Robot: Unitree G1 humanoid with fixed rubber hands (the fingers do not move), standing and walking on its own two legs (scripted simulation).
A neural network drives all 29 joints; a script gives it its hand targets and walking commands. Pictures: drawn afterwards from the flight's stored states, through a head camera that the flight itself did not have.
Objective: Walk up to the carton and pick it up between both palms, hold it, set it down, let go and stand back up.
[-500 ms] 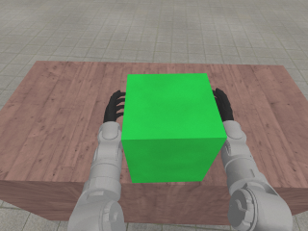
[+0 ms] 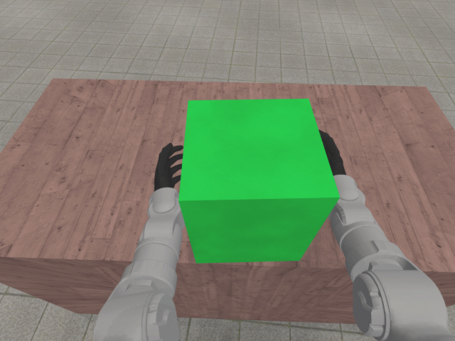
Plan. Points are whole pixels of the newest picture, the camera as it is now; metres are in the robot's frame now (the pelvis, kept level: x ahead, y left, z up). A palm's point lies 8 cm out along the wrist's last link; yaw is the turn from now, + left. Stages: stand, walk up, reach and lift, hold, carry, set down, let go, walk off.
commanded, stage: set down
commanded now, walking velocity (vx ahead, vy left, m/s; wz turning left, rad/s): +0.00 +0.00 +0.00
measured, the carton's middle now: (248, 186) +0.39 +0.00 +0.03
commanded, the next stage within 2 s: none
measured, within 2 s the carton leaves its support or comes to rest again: neither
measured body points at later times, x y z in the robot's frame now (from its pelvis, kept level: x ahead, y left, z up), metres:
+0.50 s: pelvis -0.03 -0.01 +0.00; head -0.01 +0.00 +0.44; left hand +0.36 +0.16 +0.06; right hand +0.38 -0.18 +0.06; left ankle -0.02 +0.12 -0.75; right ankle +0.01 -0.08 -0.75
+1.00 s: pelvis -0.04 -0.01 -0.01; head -0.04 +0.00 +0.44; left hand +0.28 +0.18 +0.03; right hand +0.30 -0.21 +0.03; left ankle -0.02 +0.12 -0.75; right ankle +0.01 -0.09 -0.75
